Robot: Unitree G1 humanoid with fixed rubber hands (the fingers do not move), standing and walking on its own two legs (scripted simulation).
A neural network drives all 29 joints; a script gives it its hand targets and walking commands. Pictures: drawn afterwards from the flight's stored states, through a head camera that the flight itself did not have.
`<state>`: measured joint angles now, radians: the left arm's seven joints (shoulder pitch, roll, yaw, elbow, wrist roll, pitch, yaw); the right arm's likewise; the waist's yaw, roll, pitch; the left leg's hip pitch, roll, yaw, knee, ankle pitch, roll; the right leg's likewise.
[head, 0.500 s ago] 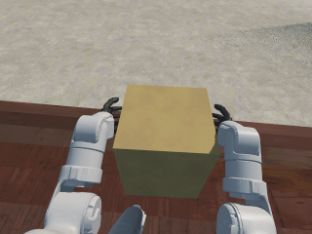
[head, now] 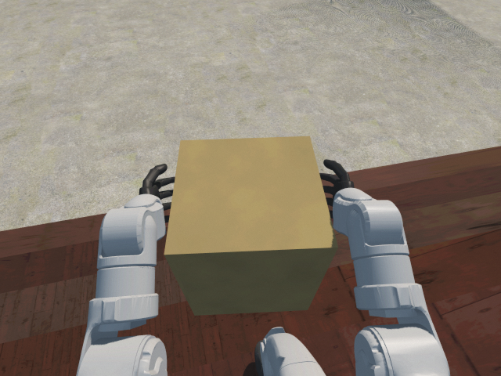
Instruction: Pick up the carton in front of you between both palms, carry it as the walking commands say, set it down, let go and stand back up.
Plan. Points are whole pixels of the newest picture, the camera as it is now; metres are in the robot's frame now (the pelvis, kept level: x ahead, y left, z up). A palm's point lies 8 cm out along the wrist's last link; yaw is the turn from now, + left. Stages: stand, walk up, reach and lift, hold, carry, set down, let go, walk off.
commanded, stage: carry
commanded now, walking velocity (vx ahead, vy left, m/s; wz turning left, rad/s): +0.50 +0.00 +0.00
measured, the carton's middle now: (248, 231) +0.34 -0.04 +0.01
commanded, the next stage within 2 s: none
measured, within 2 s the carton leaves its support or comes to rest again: neither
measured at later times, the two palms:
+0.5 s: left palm (163, 116) +0.77 +0.14 -0.07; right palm (271, 117) +0.75 -0.16 -0.08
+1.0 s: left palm (177, 100) +1.11 +0.13 -0.27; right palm (252, 93) +1.13 -0.17 -0.26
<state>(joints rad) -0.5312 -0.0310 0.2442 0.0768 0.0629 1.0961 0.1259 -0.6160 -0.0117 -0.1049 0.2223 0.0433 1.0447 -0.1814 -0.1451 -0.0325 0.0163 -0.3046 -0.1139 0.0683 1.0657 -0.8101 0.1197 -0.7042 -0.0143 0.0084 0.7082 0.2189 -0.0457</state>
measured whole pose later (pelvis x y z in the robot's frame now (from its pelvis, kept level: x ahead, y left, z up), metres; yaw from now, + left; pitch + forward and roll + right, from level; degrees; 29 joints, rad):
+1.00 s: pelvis +0.77 -0.04 -0.37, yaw -2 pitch +2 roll -1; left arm -0.60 0.01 0.15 0.21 0.00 1.10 0.16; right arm -0.62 0.01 -0.21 0.22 -0.04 1.10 -0.14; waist 0.10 0.00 -0.04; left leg -0.66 -0.01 -0.09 1.40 -0.47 0.02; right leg -0.46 0.09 -0.14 0.88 -0.45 -0.15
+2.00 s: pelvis +1.53 -0.03 -0.68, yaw -3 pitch +3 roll -2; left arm -0.63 0.02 0.10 0.22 -0.06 1.05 0.17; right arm -0.54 0.03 -0.25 0.04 -0.07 1.12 -0.14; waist 0.16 0.05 0.01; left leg -0.66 0.02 -0.01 0.57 0.33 0.06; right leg -0.30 0.13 -0.06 1.04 -0.78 -0.12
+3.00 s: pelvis +2.21 -0.02 -0.74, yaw -2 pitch +3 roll +1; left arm -0.21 -0.14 0.15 -0.21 0.11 1.17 0.07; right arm -0.21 0.14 -0.15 -0.21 -0.11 1.18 -0.11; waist 0.00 -0.01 -0.17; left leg -0.43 0.03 0.20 0.43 -0.07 0.03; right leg -0.01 -0.04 -0.08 0.42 -0.45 0.01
